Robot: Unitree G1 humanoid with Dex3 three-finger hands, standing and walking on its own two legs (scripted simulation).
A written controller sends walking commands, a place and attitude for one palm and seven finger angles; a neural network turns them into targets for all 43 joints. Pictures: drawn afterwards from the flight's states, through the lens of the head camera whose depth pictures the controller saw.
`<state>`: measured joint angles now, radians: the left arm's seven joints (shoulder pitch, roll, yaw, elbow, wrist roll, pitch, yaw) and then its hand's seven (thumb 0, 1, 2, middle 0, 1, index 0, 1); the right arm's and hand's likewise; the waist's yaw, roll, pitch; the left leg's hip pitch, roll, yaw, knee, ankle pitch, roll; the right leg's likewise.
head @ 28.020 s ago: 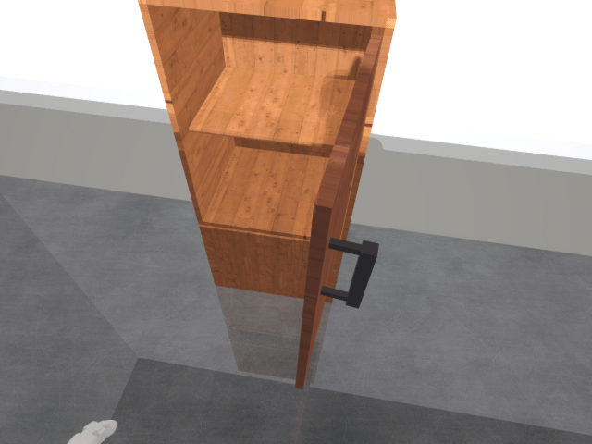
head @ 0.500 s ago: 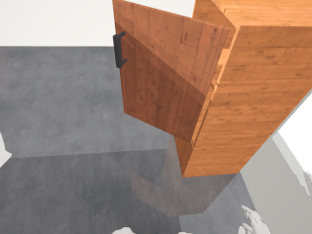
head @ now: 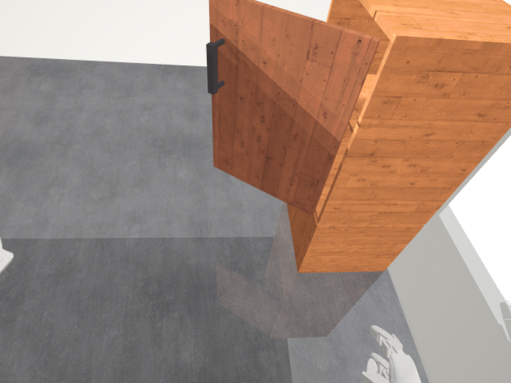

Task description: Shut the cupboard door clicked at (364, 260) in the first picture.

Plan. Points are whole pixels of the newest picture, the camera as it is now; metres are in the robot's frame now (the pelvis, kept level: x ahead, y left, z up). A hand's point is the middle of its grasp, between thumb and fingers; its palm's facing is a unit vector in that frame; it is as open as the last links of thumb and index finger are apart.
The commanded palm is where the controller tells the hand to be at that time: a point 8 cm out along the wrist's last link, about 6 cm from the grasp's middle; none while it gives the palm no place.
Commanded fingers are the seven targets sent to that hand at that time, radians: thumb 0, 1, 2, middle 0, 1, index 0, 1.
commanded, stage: stop stepping back and stand still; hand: left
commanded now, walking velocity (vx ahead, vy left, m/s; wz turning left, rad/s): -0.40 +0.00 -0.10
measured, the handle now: (216, 66) +0.85 +0.17 +0.06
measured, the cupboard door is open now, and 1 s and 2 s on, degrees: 56 56 56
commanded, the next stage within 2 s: let the arm hang, fingers relaxed in 1.62 s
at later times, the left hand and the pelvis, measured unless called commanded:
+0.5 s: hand out of the picture +0.12 +0.26 +0.16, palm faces +0.43 -0.81 -0.40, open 7.4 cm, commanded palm +0.07 +0.28 +0.18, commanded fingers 0.00 0.90 0.90 -0.20 -0.30 -0.20 -0.30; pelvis -0.09 -0.01 +0.00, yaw -4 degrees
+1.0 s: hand out of the picture +0.10 +0.26 +0.15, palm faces +0.46 -0.80 -0.39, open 7.4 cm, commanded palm +0.05 +0.30 +0.18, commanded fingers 0.00 0.90 0.90 -0.20 -0.30 -0.20 -0.30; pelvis -0.10 +0.00 +0.00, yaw -2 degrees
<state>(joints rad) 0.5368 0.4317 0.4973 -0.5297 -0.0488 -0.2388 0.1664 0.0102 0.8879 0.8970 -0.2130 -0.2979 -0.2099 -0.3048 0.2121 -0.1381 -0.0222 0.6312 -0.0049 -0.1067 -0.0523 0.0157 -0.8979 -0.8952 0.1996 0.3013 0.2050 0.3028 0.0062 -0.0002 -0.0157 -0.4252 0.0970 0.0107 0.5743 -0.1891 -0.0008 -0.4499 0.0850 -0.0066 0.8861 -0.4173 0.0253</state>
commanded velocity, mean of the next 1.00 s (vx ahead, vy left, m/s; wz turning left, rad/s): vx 0.12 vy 0.03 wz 0.00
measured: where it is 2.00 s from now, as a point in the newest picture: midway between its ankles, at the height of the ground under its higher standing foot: outside the picture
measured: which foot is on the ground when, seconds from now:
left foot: down 0.00-0.16, up 0.18-0.30, down 0.32-0.64, up 0.66-0.90, down 0.92-1.00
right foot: up 0.00-0.08, down 0.10-1.00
